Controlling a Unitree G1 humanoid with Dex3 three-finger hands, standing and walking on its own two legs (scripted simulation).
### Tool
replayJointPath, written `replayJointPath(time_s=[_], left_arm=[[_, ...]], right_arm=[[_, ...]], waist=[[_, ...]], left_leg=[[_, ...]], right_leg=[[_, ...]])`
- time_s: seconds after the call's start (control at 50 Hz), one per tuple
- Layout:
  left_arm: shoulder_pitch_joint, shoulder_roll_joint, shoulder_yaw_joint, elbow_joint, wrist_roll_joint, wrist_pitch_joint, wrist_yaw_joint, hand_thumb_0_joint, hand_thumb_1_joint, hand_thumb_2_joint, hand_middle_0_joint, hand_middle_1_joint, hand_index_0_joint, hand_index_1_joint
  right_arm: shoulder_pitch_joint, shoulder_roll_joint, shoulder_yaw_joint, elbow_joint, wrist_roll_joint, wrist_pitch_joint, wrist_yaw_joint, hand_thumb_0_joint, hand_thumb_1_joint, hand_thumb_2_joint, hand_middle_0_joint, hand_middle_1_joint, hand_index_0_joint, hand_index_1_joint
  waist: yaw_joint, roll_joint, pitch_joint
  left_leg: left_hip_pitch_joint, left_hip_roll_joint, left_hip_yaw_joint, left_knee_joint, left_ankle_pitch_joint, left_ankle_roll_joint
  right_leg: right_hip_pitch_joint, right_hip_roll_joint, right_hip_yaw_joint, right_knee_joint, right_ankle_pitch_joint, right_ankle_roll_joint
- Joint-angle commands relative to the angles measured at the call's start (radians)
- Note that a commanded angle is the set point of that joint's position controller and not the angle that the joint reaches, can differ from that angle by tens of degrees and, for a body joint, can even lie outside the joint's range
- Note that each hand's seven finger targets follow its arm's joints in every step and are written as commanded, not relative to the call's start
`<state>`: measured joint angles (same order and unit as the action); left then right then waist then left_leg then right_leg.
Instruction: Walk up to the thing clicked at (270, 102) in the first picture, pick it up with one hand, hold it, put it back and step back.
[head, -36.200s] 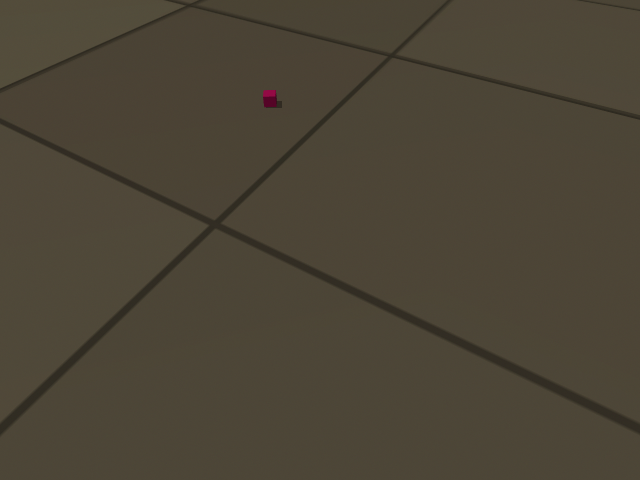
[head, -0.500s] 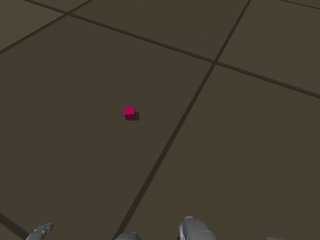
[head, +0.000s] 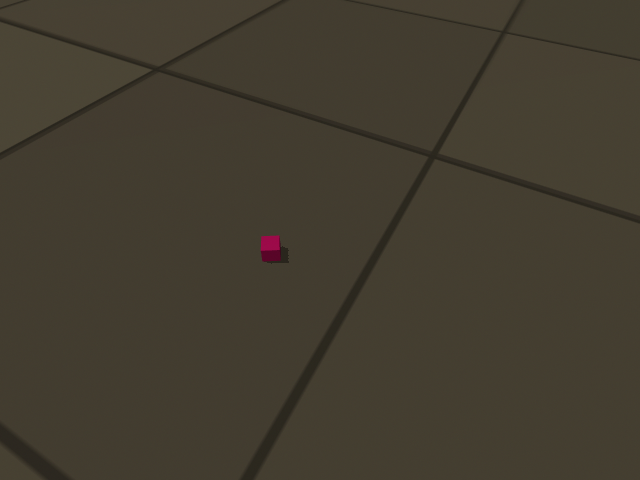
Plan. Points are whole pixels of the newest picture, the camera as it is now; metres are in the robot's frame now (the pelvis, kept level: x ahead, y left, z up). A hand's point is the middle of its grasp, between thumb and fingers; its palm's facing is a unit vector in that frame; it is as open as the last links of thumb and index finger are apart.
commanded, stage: step back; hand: left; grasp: from above
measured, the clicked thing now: (271, 248) +1.06 +0.22 -0.73
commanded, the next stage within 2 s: stand in 0.56 s
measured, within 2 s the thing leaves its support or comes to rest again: neither
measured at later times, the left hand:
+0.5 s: hand (151, 473) +0.16 +0.25 -0.14, palm faces +0.03 -0.94 -0.34, open 7.4 cm
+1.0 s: hand out of the picture +0.11 +0.24 -0.14, palm faces +0.00 -0.94 -0.34, open 7.4 cm
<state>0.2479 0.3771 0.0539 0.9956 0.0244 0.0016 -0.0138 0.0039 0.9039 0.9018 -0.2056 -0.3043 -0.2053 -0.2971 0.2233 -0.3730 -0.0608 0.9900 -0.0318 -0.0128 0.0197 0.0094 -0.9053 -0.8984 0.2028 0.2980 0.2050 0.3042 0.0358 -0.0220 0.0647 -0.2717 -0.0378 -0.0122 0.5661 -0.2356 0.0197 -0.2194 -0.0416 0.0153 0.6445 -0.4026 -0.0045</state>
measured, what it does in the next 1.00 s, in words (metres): stands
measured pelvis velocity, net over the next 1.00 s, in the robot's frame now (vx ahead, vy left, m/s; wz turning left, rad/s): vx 0.03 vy -0.01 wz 0.00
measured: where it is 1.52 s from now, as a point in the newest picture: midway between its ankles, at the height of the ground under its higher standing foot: outside the picture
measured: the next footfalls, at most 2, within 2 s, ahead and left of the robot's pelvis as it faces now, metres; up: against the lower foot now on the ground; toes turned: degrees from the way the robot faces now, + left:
none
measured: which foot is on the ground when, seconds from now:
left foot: down 0.00-1.00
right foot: down 0.00-1.00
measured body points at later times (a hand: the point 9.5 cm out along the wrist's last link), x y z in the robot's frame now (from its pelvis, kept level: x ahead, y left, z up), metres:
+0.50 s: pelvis +0.05 -0.01 +0.01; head +0.06 +0.00 +0.46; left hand +0.16 +0.30 -0.12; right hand +0.13 -0.31 -0.12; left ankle +0.04 +0.11 -0.73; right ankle +0.02 -0.14 -0.73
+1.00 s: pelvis +0.03 -0.01 +0.02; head +0.04 -0.01 +0.47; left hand +0.11 +0.29 -0.11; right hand +0.14 -0.31 -0.11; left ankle +0.04 +0.11 -0.73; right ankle +0.02 -0.14 -0.73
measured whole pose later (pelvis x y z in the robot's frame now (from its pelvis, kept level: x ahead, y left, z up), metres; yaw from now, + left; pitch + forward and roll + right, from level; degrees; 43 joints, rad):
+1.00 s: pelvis +0.03 -0.01 +0.02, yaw +0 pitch -4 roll +0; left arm 0.08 0.35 0.01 1.16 0.01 -0.01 0.00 0.00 0.91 0.90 -0.20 -0.30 -0.20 -0.30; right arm 0.06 -0.34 0.00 1.11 0.00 -0.01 0.01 0.01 -0.90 -0.90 0.20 0.30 0.21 0.30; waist 0.01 0.01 0.07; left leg -0.10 -0.01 -0.04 0.34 -0.17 0.00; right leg -0.07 -0.02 -0.03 0.32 -0.19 0.01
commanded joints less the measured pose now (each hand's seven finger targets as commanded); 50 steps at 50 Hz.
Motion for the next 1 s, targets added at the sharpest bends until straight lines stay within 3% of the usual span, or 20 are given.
replayJointPath(time_s=[0.0, 0.08, 0.12, 0.14, 0.16, 0.18, 0.2, 0.22, 0.28, 0.3, 0.36, 0.38, 0.42, 0.52, 0.54, 0.58, 0.64, 0.8, 0.9, 0.98], left_arm=[[-0.076, 0.2, 0.041, -0.088, -0.01, -0.021, 0.009, 0.0, 0.9, 0.9, -0.2, -0.3, -0.2, -0.3], [-0.036, 0.181, 0.043, -0.045, -0.01, -0.035, 0.008, 0.0, 0.9, 0.9, -0.2, -0.3, -0.2, -0.3], [-0.011, 0.166, 0.044, -0.017, -0.002, -0.043, 0.013, 0.0, 0.9, 0.9, -0.2, -0.3, -0.2, -0.3], [-0.026, 0.176, 0.049, -0.012, 0.004, -0.045, 0.018, 0.0, 0.9, 0.9, -0.2, -0.3, -0.2, -0.3], [-0.02, 0.212, 0.056, -0.013, 0.01, -0.048, 0.024, 0.0, 0.9, 0.9, -0.2, -0.3, -0.2, -0.3], [-0.043, 0.267, 0.059, -0.02, 0.013, -0.053, 0.025, 0.0, 0.9, 0.9, -0.2, -0.3, -0.2, -0.3], [-0.124, 0.292, 0.058, -0.042, 0.013, -0.052, 0.022, 0.0, 0.9, 0.9, -0.2, -0.3, -0.2, -0.3], [-0.178, 0.267, 0.053, -0.061, 0.008, -0.052, 0.021, 0.0, 0.9, 0.9, -0.2, -0.3, -0.2, -0.3], [-0.204, 0.208, 0.031, -0.052, -0.006, -0.049, 0.02, 0.0, 0.9, 0.9, -0.2, -0.3, -0.2, -0.3], [-0.188, 0.199, 0.031, -0.045, -0.014, -0.047, 0.019, 0.0, 0.9, 0.9, -0.2, -0.3, -0.2, -0.3], [-0.179, 0.205, 0.038, -0.02, -0.015, -0.046, 0.026, 0.0, 0.9, 0.9, -0.2, -0.3, -0.2, -0.3], [-0.193, 0.209, 0.039, -0.017, -0.017, -0.042, 0.027, 0.0, 0.9, 0.9, -0.2, -0.3, -0.2, -0.3], [-0.186, 0.204, 0.039, -0.015, -0.019, -0.037, 0.03, 0.0, 0.9, 0.9, -0.2, -0.3, -0.2, -0.3], [-0.234, 0.196, 0.031, -0.008, -0.017, -0.03, 0.03, 0.0, 0.9, 0.9, -0.2, -0.3, -0.2, -0.3], [-0.229, 0.162, 0.013, 0.016, -0.025, -0.024, 0.027, 0.0, 0.9, 0.9, -0.2, -0.3, -0.2, -0.3], [-0.23, 0.167, 0.01, 0.025, -0.025, -0.025, 0.028, 0.0, 0.9, 0.9, -0.2, -0.3, -0.2, -0.3], [-0.233, 0.171, 0.007, 0.046, -0.023, -0.028, 0.029, 0.0, 0.9, 0.9, -0.2, -0.3, -0.2, -0.3], [-0.244, 0.171, -0.005, 0.079, -0.017, -0.034, 0.023, 0.0, 0.9, 0.9, -0.2, -0.3, -0.2, -0.3], [-0.235, 0.174, -0.007, 0.087, -0.014, -0.037, 0.023, 0.0, 0.9, 0.9, -0.2, -0.3, -0.2, -0.3], [-0.234, 0.181, -0.008, 0.097, -0.014, -0.036, 0.021, 0.0, 0.9, 0.9, -0.2, -0.3, -0.2, -0.3]], right_arm=[[-0.039, -0.269, -0.06, -0.085, -0.012, -0.049, -0.025, 0.0, -0.9, -0.9, 0.2, 0.3, 0.2, 0.3], [-0.086, -0.24, -0.054, -0.083, -0.007, -0.043, -0.024, 0.0, -0.9, -0.9, 0.2, 0.3, 0.2, 0.3], [-0.12, -0.219, -0.044, -0.088, 0.007, -0.028, -0.022, 0.0, -0.9, -0.9, 0.2, 0.3, 0.2, 0.3], [-0.125, -0.189, -0.032, -0.089, 0.017, -0.024, -0.022, 0.0, -0.9, -0.9, 0.2, 0.3, 0.2, 0.3], [-0.131, -0.156, -0.021, -0.092, 0.024, -0.021, -0.022, 0.0, -0.9, -0.9, 0.2, 0.3, 0.2, 0.3], [-0.139, -0.138, -0.019, -0.088, 0.026, -0.017, -0.023, 0.0, -0.9, -0.9, 0.2, 0.3, 0.2, 0.3], [-0.106, -0.153, -0.022, -0.061, 0.02, -0.015, -0.026, 0.0, -0.9, -0.9, 0.2, 0.3, 0.2, 0.3], [-0.073, -0.162, -0.022, -0.038, 0.015, -0.021, -0.025, 0.0, -0.9, -0.9, 0.2, 0.3, 0.2, 0.3], [-0.057, -0.166, -0.018, 0.0, 0.012, -0.038, -0.026, 0.0, -0.9, -0.9, 0.2, 0.3, 0.2, 0.3], [-0.084, -0.18, -0.015, -0.004, 0.011, -0.043, -0.025, 0.0, -0.9, -0.9, 0.2, 0.3, 0.2, 0.3], [-0.108, -0.182, -0.01, 0.005, 0.019, -0.045, -0.03, 0.0, -0.9, -0.9, 0.2, 0.3, 0.2, 0.3], [-0.097, -0.184, -0.013, 0.012, 0.021, -0.042, -0.035, 0.0, -0.9, -0.9, 0.2, 0.3, 0.2, 0.3], [-0.114, -0.182, -0.015, 0.013, 0.021, -0.038, -0.039, 0.0, -0.9, -0.9, 0.2, 0.3, 0.2, 0.3], [-0.157, -0.172, -0.011, 0.012, 0.017, -0.029, -0.04, 0.0, -0.9, -0.9, 0.2, 0.3, 0.2, 0.3], [-0.167, -0.18, 0.002, 0.015, 0.018, -0.028, -0.039, 0.0, -0.9, -0.9, 0.2, 0.3, 0.2, 0.3], [-0.17, -0.19, 0.002, 0.022, 0.02, -0.03, -0.04, 0.0, -0.9, -0.9, 0.2, 0.3, 0.2, 0.3], [-0.183, -0.182, 0.008, 0.032, 0.026, -0.029, -0.039, 0.0, -0.9, -0.9, 0.2, 0.3, 0.2, 0.3], [-0.216, -0.181, 0.016, 0.049, 0.028, -0.026, -0.033, 0.0, -0.9, -0.9, 0.2, 0.3, 0.2, 0.3], [-0.224, -0.179, 0.02, 0.059, 0.027, -0.027, -0.031, 0.0, -0.9, -0.9, 0.2, 0.3, 0.2, 0.3], [-0.212, -0.179, 0.022, 0.074, 0.023, -0.022, -0.028, 0.0, -0.9, -0.9, 0.2, 0.3, 0.2, 0.3]], waist=[[-0.039, 0.108, -0.006], [-0.022, 0.184, -0.041], [0.005, 0.157, -0.064], [0.011, 0.118, -0.066], [0.021, 0.036, -0.068], [0.008, -0.071, -0.04], [-0.024, -0.096, -0.012], [-0.048, -0.065, -0.005], [-0.052, -0.048, -0.074], [-0.029, -0.029, -0.103], [-0.013, -0.01, -0.149], [-0.021, 0.005, -0.15], [-0.014, 0.028, -0.159], [-0.017, 0.041, -0.129], [-0.022, 0.062, -0.11], [-0.025, 0.067, -0.129], [-0.027, 0.061, -0.151], [-0.034, 0.036, -0.122], [-0.03, 0.032, -0.123], [-0.035, 0.018, -0.071]], left_leg=[[0.079, 0.324, -0.456, -0.33, -0.347, 0.185], [0.037, 0.257, -0.277, -0.246, -0.071, 0.14], [-0.05, 0.207, -0.188, -0.174, -0.019, 0.085], [-0.115, 0.181, -0.165, -0.14, -0.027, 0.047], [-0.186, 0.137, -0.135, -0.082, -0.082, 0.005], [-0.186, 0.056, -0.081, 0.017, -0.185, -0.017], [-0.095, 0.036, -0.047, 0.073, -0.21, -0.026], [-0.056, 0.055, -0.04, 0.033, -0.168, -0.023], [0.089, 0.104, -0.101, -0.117, 0.136, 0.008], [0.076, 0.137, -0.135, -0.118, 0.218, 0.026], [0.08, 0.138, -0.098, -0.069, 0.472, 0.031], [0.069, 0.13, -0.092, -0.066, 0.493, 0.024], [0.074, 0.128, -0.085, -0.061, 0.491, 0.026], [0.043, 0.136, -0.11, -0.113, 0.342, 0.026], [0.084, 0.156, -0.143, -0.171, 0.397, 0.023], [0.128, 0.168, -0.145, -0.164, 0.496, 0.019], [0.183, 0.164, -0.127, -0.182, 0.504, 0.01], [0.183, 0.159, -0.113, -0.252, 0.34, 0.0], [0.196, 0.162, -0.108, -0.264, 0.325, -0.003], [0.149, 0.155, -0.118, -0.303, 0.16, -0.005]], right_leg=[[-0.232, -0.007, 0.07, 0.183, -0.128, -0.031], [-0.09, -0.004, 0.007, -0.005, -0.037, -0.018], [0.088, 0.037, -0.043, -0.204, 0.125, -0.018], [0.167, 0.033, -0.022, -0.23, 0.172, -0.027], [0.2, -0.05, 0.112, -0.274, 0.128, -0.051], [0.108, -0.17, 0.285, -0.353, -0.035, -0.109], [-0.003, -0.255, 0.338, -0.371, -0.097, -0.168], [-0.017, -0.245, 0.293, -0.335, -0.016, -0.17], [-0.013, -0.129, 0.106, -0.23, 0.306, -0.072], [0.04, -0.081, 0.059, -0.207, 0.316, -0.044], [0.159, -0.076, 0.031, -0.171, 0.503, -0.035], [0.175, -0.077, 0.025, -0.157, 0.521, -0.04], [0.176, -0.077, 0.012, -0.149, 0.528, -0.041], [0.164, -0.077, 0.019, -0.187, 0.396, -0.039], [0.144, -0.071, 0.04, -0.209, 0.432, -0.022], [0.176, -0.07, 0.03, -0.233, 0.478, -0.011], [0.197, -0.073, 0.033, -0.258, 0.5, -0.008], [0.195, -0.086, 0.044, -0.343, 0.429, -0.005], [0.182, -0.091, 0.044, -0.357, 0.417, -0.006], [0.15, -0.087, 0.051, -0.383, 0.272, -0.006]])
